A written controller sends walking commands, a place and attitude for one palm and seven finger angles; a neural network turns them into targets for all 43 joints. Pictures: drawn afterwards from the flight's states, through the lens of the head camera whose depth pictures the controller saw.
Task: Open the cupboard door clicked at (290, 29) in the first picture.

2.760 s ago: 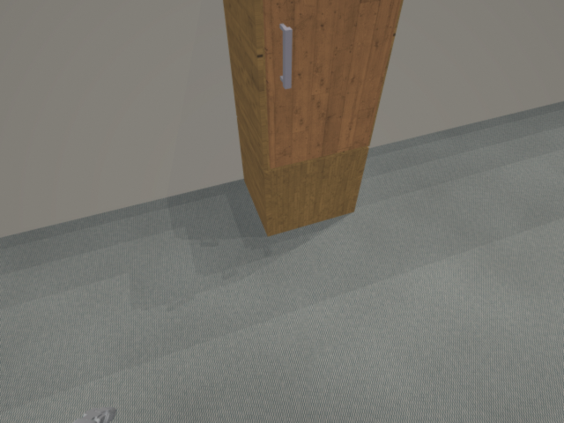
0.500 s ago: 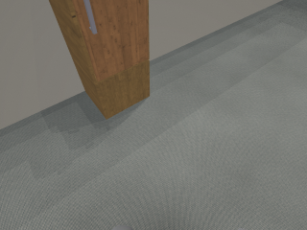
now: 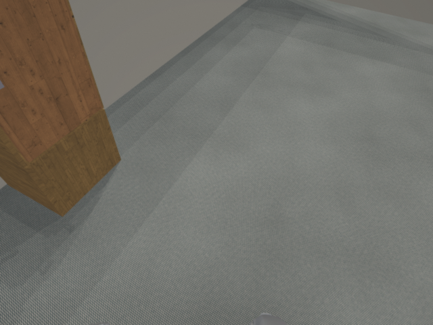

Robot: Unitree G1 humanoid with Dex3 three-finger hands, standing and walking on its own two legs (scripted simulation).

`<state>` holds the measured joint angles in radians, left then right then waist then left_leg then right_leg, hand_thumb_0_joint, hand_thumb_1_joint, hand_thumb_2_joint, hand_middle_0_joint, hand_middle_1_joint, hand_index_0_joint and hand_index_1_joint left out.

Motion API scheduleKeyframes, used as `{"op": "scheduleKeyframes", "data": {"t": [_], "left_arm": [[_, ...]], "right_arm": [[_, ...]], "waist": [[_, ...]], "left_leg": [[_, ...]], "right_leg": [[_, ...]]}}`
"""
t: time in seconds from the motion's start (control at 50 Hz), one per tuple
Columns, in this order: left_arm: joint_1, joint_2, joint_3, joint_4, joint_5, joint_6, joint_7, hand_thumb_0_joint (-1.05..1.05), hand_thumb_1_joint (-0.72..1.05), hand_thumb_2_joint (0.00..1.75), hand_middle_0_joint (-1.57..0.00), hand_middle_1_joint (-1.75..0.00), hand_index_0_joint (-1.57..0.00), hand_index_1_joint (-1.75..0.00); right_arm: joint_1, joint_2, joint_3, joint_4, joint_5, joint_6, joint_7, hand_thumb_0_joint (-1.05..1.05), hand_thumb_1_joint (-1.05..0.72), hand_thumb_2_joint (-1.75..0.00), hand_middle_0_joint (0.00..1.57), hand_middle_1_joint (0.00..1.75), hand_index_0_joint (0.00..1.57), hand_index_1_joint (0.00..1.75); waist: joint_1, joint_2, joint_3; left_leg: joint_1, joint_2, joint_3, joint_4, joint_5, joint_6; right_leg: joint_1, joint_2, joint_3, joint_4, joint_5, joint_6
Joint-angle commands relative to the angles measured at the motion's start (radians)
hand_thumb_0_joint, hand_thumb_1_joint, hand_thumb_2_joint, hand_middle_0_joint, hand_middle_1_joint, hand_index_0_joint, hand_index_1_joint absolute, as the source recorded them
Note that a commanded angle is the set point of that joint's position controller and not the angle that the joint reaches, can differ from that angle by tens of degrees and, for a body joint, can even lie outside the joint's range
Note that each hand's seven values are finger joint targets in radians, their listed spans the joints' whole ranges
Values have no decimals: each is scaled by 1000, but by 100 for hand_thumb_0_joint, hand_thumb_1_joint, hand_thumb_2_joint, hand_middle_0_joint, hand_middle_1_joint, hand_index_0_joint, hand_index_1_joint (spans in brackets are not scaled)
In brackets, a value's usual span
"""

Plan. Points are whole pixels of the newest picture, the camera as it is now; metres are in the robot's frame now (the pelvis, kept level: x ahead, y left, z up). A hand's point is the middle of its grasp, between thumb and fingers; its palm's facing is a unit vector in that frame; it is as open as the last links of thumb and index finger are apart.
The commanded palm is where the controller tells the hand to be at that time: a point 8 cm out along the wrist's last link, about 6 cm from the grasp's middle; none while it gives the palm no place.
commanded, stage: walk to a spot facing it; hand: left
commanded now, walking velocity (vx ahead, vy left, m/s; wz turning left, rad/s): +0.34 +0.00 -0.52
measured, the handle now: out of the picture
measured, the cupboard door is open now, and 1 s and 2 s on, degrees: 0 0 0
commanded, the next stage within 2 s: turn to face it in 1.28 s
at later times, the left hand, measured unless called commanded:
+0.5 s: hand (146, 293) +0.22 +0.16 -0.19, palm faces -0.14 -0.97 -0.19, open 7.2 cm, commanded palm none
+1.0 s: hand (178, 202) +0.46 +0.11 -0.18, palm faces -0.36 -0.92 -0.14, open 7.3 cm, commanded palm none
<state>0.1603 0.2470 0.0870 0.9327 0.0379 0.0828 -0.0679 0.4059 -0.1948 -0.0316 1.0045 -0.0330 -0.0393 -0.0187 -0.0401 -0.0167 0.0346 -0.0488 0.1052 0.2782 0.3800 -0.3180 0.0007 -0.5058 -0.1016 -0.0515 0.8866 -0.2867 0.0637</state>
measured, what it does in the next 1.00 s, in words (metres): walks ahead, turning right: right foot, then left foot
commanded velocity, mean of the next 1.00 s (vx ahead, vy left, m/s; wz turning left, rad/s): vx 0.36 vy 0.00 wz -0.32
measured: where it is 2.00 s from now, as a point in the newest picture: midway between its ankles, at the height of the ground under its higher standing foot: (250, 239)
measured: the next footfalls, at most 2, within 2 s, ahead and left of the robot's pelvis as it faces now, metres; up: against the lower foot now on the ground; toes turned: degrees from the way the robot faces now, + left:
right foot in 0.14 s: +0.13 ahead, -0.17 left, +0.00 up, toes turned -12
left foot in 0.54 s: +0.35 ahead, +0.05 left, +0.00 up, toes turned -3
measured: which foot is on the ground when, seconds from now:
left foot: down 0.00-0.14, up 0.16-0.52, down 0.54-1.00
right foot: up 0.00-0.12, down 0.14-0.54, up 0.56-1.00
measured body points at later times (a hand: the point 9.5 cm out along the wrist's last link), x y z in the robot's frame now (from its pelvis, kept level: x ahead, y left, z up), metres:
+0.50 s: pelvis +0.17 -0.03 -0.01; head +0.17 -0.01 +0.44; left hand +0.23 +0.21 -0.17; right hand +0.21 -0.29 -0.14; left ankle +0.29 +0.06 -0.73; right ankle +0.09 -0.16 -0.74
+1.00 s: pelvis +0.35 -0.04 +0.00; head +0.38 -0.03 +0.45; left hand +0.48 +0.16 -0.17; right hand +0.19 -0.19 -0.14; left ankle +0.31 +0.05 -0.74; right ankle +0.40 -0.22 -0.68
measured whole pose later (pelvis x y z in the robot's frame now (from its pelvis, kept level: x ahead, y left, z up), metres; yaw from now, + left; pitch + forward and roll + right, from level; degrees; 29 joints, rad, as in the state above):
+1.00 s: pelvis +0.35 -0.04 +0.00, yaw -23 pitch -1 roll -1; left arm 0.22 0.18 0.09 1.07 0.04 0.04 -0.03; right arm 0.48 -0.10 -0.03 1.14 -0.03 -0.08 -0.03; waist -0.04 -0.03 0.04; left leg 0.01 0.05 0.33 0.32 -0.32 0.03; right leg -0.60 -0.12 -0.09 0.89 -0.14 0.02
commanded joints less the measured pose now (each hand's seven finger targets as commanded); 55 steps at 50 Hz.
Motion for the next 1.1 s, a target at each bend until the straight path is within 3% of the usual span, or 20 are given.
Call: {"op": "scheduleKeyframes", "data": {"t": [0.0,0.06,0.08,0.1,0.12,0.14,0.18,0.24,0.4,0.48,0.5,0.52,0.54,0.56,0.6,0.64,0.68,0.86,1.0,1.08], "left_arm": [[-198,1,-10,-138,-3,-61,-5,0,90,90,-20,-30,-20,-30],[-129,15,-5,-113,-3,-79,3,0,90,90,-20,-30,-20,-30],[8,45,3,-67,-2,-91,9,0,90,90,-20,-30,-20,-30],[181,151,25,-10,1,-108,22,0,90,90,-20,-30,-20,-30],[322,276,55,21,-17,-116,45,0,90,90,-20,-30,-20,-30],[328,297,58,34,-37,-105,60,0,90,90,-20,-30,-20,-30],[164,203,29,-4,-30,-111,64,0,90,90,-20,-30,-20,-30],[46,109,0,-16,-15,-126,69,0,90,90,-20,-30,-20,-30],[115,115,0,34,-11,-144,68,0,90,90,-20,-30,-20,-30],[108,110,4,41,-15,-133,68,0,90,90,-20,-30,-20,-30],[127,66,-2,35,-18,-130,63,0,90,90,-20,-30,-20,-30],[171,-7,-14,23,-26,-125,54,0,90,90,-20,-30,-20,-30],[145,25,-12,7,-18,-127,59,0,90,90,-20,-30,-20,-30],[104,35,-4,15,-15,-125,57,0,90,90,-20,-30,-20,-30],[108,15,0,48,-5,-118,41,0,90,90,-20,-30,-20,-30],[192,-23,-2,88,-2,-98,39,0,90,90,-20,-30,-20,-30],[218,-37,3,97,0,-84,43,0,90,90,-20,-30,-20,-30],[33,-61,2,50,-1,-75,32,0,90,90,-20,-30,-20,-30],[-156,-81,-18,6,-6,-93,27,0,90,90,-20,-30,-20,-30],[-52,-60,-15,28,-5,-111,34,0,90,90,-20,-30,-20,-30]], "right_arm": [[60,-182,-48,-17,-5,-22,-6,0,-90,-90,20,30,20,30],[57,-190,-49,-8,-4,-20,-1,0,-90,-90,20,30,20,30],[42,-191,-45,-13,3,-19,2,0,-90,-90,20,30,20,30],[44,-158,-36,-28,18,-19,17,0,-90,-90,20,30,20,30],[3,-88,-16,-92,23,-20,20,0,-90,-90,20,30,20,30],[-111,-117,-26,-120,18,-18,11,0,-90,-90,20,30,20,30],[-144,-117,-36,-105,11,-13,13,0,-90,-90,20,30,20,30],[-44,-80,-37,-44,-3,16,20,0,-90,-90,20,30,20,30],[-179,-55,-39,-100,4,-1,47,0,-90,-90,20,30,20,30],[-72,-94,-50,-63,6,-21,37,0,-90,-90,20,30,20,30],[44,-156,-65,-29,-2,-29,24,0,-90,-90,20,30,20,30],[160,-272,-89,-7,-15,-32,17,0,-90,-90,20,30,20,30],[160,-258,-77,-1,-9,-24,10,0,-90,-90,20,30,20,30],[78,-205,-66,-11,-3,-22,2,0,-90,-90,20,30,20,30],[-41,-113,-40,-34,2,-34,0,0,-90,-90,20,30,20,30],[-67,-71,-31,-20,8,-50,-6,0,-90,-90,20,30,20,30],[-57,-52,-38,-8,11,-56,-10,0,-90,-90,20,30,20,30],[95,-36,-29,81,14,-61,-19,0,-90,-90,20,30,20,30],[204,-41,-22,143,-2,-47,-17,0,-90,-90,20,30,20,30],[170,-75,-31,140,0,-41,-15,0,-90,-90,20,30,20,30]], "waist": [[-34,174,65],[10,157,10],[84,105,-64],[159,-63,-195],[201,-284,-274],[204,-160,-234],[133,-121,-65],[24,-99,11],[42,-130,39],[-24,-46,29],[-66,102,-30],[-86,402,-98],[-89,372,-87],[-64,255,-23],[1,113,83],[46,124,49],[55,122,27],[12,115,84],[-44,131,133],[27,143,43]], "left_leg": [[15,273,-142,-141,158,107],[9,261,-75,10,373,73],[-52,220,-8,228,495,37],[-314,179,38,507,349,-15],[-641,25,-23,819,-266,-72],[-718,46,-174,918,-273,-50],[-696,97,-232,922,-110,-46],[-532,93,-205,751,-1,-68],[-415,36,-177,372,106,-58],[-98,-19,-153,174,109,-43],[65,58,-272,73,-15,-15],[179,320,-620,-102,-205,57],[115,390,-775,-224,-379,92],[19,383,-751,-250,-430,95],[-163,302,-552,-258,-294,69],[-187,231,-358,-240,-112,25],[-163,217,-278,-242,-44,39],[31,236,-160,-230,216,88],[113,254,-79,-169,427,110],[134,252,-7,40,865,90]], "right_leg": [[-44,26,-67,-161,-38,-34],[141,82,-112,-295,-55,-78],[357,119,-133,-395,6,-104],[714,-28,42,-443,-18,-166],[895,-319,525,-532,62,-277],[803,-357,579,-581,108,-322],[530,-281,473,-658,-104,-281],[288,-150,219,-677,40,-222],[250,-113,210,-676,-33,-221],[151,-57,182,-512,-60,-181],[80,19,137,-271,-18,-150],[-85,142,-14,85,-240,-94],[-144,130,53,270,-277,-99],[-181,74,83,375,-179,-105],[-142,11,86,385,-26,-95],[-80,9,77,352,53,-76],[-101,0,69,338,100,-62],[-252,-36,4,110,169,-35],[-198,3,-79,-133,100,-78],[42,97,-150,-251,21,-138]]}}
